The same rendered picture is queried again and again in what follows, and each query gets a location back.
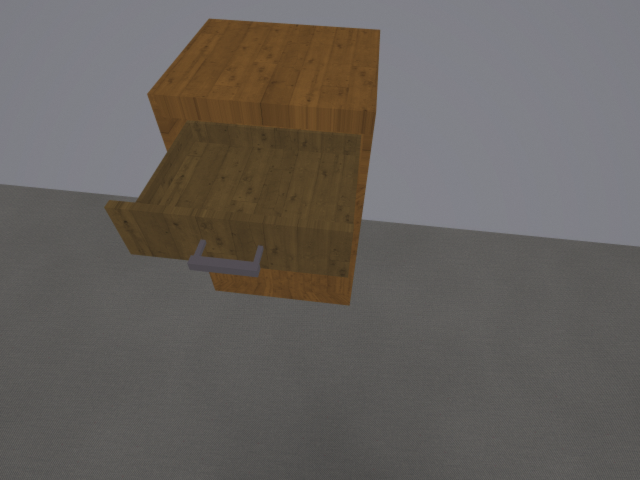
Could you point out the handle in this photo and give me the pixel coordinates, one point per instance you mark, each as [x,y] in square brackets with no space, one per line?
[225,266]

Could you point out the cabinet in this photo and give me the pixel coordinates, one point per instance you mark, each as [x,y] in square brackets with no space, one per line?
[292,76]

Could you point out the drawer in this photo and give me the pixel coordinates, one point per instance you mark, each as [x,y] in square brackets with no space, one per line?
[239,186]

